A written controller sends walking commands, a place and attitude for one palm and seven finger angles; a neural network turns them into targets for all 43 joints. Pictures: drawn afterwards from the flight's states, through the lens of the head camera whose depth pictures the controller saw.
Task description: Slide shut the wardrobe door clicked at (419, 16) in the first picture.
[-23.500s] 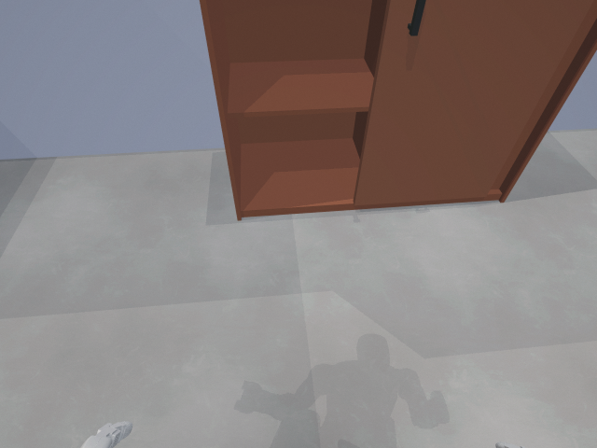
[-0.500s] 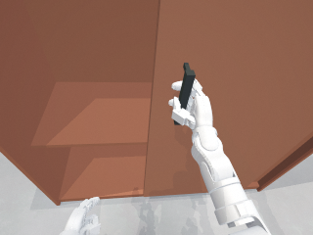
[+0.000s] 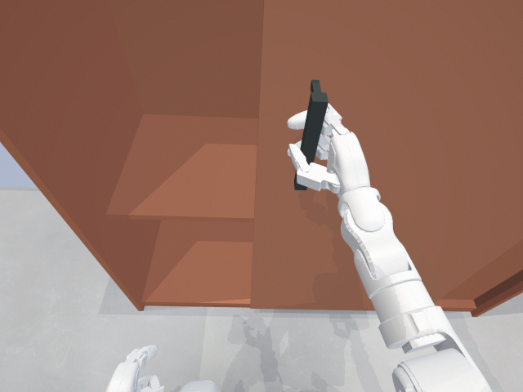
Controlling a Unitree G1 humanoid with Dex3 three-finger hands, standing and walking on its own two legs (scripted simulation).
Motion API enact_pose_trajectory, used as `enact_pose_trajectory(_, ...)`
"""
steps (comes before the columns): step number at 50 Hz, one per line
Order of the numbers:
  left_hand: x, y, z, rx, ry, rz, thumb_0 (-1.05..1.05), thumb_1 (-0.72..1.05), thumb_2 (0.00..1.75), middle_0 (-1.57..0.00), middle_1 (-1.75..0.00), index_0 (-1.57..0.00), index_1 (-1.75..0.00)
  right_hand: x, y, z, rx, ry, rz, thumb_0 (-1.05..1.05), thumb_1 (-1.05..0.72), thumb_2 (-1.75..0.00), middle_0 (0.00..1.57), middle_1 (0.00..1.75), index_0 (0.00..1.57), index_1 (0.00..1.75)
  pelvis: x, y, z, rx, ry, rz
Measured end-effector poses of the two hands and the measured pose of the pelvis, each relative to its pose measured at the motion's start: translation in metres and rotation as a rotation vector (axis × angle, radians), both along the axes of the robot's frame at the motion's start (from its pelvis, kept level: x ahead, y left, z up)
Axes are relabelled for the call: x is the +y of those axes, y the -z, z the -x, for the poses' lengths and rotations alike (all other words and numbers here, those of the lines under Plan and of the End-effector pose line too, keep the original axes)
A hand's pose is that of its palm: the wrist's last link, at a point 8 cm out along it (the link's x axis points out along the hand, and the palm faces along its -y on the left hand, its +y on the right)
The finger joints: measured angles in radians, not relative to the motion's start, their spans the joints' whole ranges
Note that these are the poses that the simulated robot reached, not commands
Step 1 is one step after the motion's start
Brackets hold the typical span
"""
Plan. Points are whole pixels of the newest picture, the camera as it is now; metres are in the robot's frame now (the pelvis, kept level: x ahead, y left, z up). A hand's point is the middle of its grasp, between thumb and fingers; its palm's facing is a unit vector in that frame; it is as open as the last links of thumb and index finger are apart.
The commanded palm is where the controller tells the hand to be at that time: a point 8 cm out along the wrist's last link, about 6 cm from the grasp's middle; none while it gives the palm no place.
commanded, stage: step sideways, sliding the door along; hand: right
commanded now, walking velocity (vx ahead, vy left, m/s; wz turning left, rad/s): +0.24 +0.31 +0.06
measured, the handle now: (307, 139) +0.44 -0.04 +0.15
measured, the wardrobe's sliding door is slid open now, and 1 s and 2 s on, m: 0.40 0.24 0.00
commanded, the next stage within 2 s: none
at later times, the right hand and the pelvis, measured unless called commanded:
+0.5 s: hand (256, 165) +0.39 +0.03 +0.15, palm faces -0.11 +0.99 -0.10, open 6.0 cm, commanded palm +0.37 +0.00 +0.15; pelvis +0.00 +0.11 +0.02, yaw -3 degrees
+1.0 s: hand (173, 159) +0.39 +0.15 +0.15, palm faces +0.10 +1.00 +0.02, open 5.8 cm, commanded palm +0.36 +0.16 +0.15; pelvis +0.02 +0.27 -0.01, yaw -6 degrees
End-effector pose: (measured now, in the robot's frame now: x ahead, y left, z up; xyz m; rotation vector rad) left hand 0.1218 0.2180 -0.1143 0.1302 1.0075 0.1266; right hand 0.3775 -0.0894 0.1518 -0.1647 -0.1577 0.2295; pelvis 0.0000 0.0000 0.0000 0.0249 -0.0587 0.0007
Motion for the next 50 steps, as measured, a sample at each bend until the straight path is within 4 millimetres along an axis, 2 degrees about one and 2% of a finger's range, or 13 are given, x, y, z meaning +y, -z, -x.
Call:
enact_pose_trajectory(6, 0.047, 0.003, -0.014, -0.04, -0.002, -0.006, 0.01, 0.91, 0.9, -0.2, -0.3, -0.2, -0.3, 0.022, 0.001, 0.004, -0.005, 0.069, -0.014, -0.03, -0.66, -0.82, 0.43, 1.39, 0.28, 1.38, 0.042, 0.007, 0.002, -0.021, 0.048, -0.034)
enact_pose_trajectory(13, 0.089, -0.021, -0.025, -0.046, 0.013, -0.08, 0.01, 0.91, 0.9, -0.2, -0.3, -0.2, -0.3, 0.044, 0.002, 0.005, 0.004, 0.099, -0.067, -0.01, -0.68, -0.84, 0.44, 1.4, 0.3, 1.4, 0.069, -0.009, 0.003, 0.024, 0.056, 0.02)
enact_pose_trajectory(19, 0.104, -0.029, -0.035, -0.085, 0.011, -0.117, 0.01, 0.91, 0.9, -0.2, -0.3, -0.2, -0.3, 0.056, 0.006, 0.003, -0.037, 0.082, -0.091, -0.03, -0.67, -0.84, 0.45, 1.4, 0.32, 1.38, 0.086, -0.003, 0.001, 0.052, 0.037, 0.027)
enact_pose_trajectory(23, 0.107, -0.031, -0.038, -0.083, 0.037, -0.081, 0.01, 0.91, 0.9, -0.2, -0.3, -0.2, -0.3, 0.063, 0.005, 0.005, -0.022, 0.089, -0.094, -0.02, -0.69, -0.82, 0.44, 1.4, 0.31, 1.36, 0.1, -0.011, 0.001, 0.022, 0.05, 0.016)
enact_pose_trajectory(29, 0.118, -0.031, -0.04, -0.006, 0.097, -0.027, 0.0, 0.91, 0.9, -0.2, -0.3, -0.2, -0.3, 0.075, 0.003, 0.007, 0.002, 0.138, -0.082, -0.01, -0.69, -0.82, 0.44, 1.4, 0.34, 1.38, 0.135, -0.022, -0.008, 0.014, 0.032, -0.051)
enact_pose_trajectory(34, 0.157, -0.032, -0.065, -0.055, 0.12, -0.018, -0.01, 0.93, 0.91, -0.18, -0.29, -0.21, -0.3, 0.092, 0.005, 0.006, -0.026, 0.224, -0.109, 0.0, -0.72, -0.85, 0.46, 1.4, 0.34, 1.4, 0.181, -0.015, -0.022, -0.008, 0.031, -0.06)
enact_pose_trajectory(39, 0.201, -0.008, -0.111, -0.14, 0.189, 0.023, -0.01, 0.92, 0.91, -0.19, -0.29, -0.21, -0.3, 0.119, 0.01, 0.009, -0.087, 0.364, -0.127, -0.01, -0.75, -0.86, 0.51, 1.41, 0.27, 1.4, 0.235, 0.013, -0.034, -0.037, 0.08, -0.041)
enact_pose_trajectory(41, 0.217, -0.003, -0.126, -0.161, 0.187, 0.019, 0.0, 0.92, 0.91, -0.19, -0.29, -0.21, -0.3, 0.132, 0.009, 0.011, -0.084, 0.407, -0.12, -0.01, -0.77, -0.87, 0.5, 1.41, 0.24, 1.4, 0.244, 0.013, -0.03, -0.05, 0.099, -0.046)
enact_pose_trajectory(43, 0.229, -0.008, -0.135, -0.177, 0.167, 0.01, 0.0, 0.92, 0.9, -0.19, -0.29, -0.2, -0.3, 0.144, 0.008, 0.012, -0.067, 0.416, -0.118, -0.01, -0.78, -0.86, 0.47, 1.41, 0.23, 1.4, 0.249, 0.008, -0.027, -0.039, 0.092, -0.022)
enact_pose_trajectory(46, 0.242, -0.022, -0.137, -0.188, 0.149, -0.006, 0.0, 0.92, 0.9, -0.19, -0.29, -0.2, -0.3, 0.162, 0.008, 0.013, -0.057, 0.392, -0.148, 0.0, -0.78, -0.85, 0.43, 1.4, 0.23, 1.4, 0.257, 0.001, -0.026, -0.014, 0.102, -0.001)
enact_pose_trajectory(50, 0.257, -0.031, -0.135, -0.189, 0.159, -0.046, 0.0, 0.91, 0.9, -0.2, -0.29, -0.2, -0.3, 0.187, 0.011, 0.014, -0.096, 0.305, -0.207, 0.01, -0.78, -0.84, 0.4, 1.4, 0.27, 1.4, 0.271, 0.007, -0.024, -0.013, 0.105, 0.014)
